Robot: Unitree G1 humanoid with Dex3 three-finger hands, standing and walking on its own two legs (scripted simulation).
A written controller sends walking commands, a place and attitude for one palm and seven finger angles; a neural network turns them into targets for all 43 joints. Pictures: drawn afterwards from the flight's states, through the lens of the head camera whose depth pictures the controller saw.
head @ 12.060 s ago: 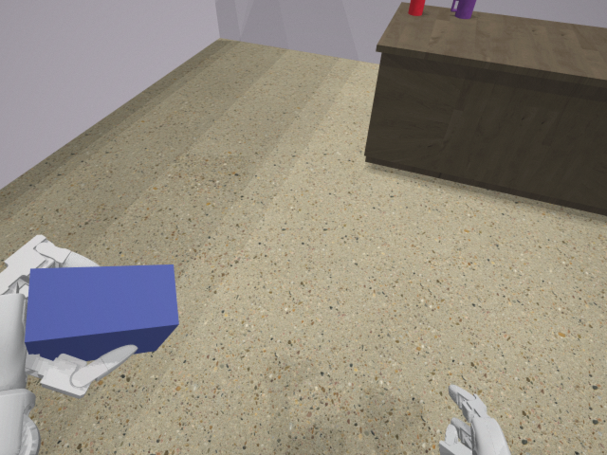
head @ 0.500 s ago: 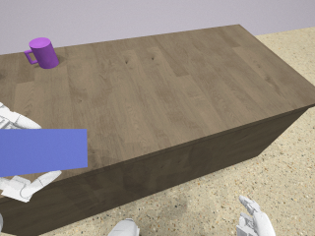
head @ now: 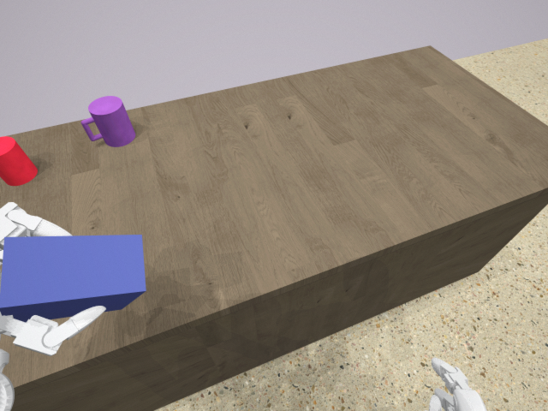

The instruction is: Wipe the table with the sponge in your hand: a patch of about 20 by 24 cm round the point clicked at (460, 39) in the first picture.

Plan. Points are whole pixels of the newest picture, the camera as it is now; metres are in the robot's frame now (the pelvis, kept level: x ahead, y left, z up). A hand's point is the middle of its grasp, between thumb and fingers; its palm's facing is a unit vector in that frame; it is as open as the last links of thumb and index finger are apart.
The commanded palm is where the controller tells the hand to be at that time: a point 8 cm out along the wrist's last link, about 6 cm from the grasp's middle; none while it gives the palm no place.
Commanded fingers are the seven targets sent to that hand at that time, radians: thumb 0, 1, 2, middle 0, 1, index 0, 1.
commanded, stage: shuffle to correct the standing spot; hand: left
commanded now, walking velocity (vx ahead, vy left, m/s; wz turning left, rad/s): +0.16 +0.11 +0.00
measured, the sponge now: (93, 278) +0.23 +0.22 +0.14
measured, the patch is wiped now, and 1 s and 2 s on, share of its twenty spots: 0.00 0.00 0.00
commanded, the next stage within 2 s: come to a stop and stand still in 1.62 s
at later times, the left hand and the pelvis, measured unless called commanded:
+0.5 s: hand out of the picture +0.21 +0.32 +0.15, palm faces +0.43 -0.84 -0.34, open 10.4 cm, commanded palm +0.15 +0.35 +0.19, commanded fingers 0.00 0.10 1.30 -1.20 -1.60 -1.20 -1.60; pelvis -0.01 +0.07 +0.00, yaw +0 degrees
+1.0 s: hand (11, 268) +0.23 +0.31 +0.14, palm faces +0.37 -0.88 -0.31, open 10.4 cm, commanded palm +0.18 +0.35 +0.19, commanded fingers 0.00 0.10 1.30 -1.20 -1.60 -1.20 -1.60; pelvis +0.01 +0.07 +0.00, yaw -1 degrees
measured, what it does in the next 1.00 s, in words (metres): steps on the spot: right foot, then left foot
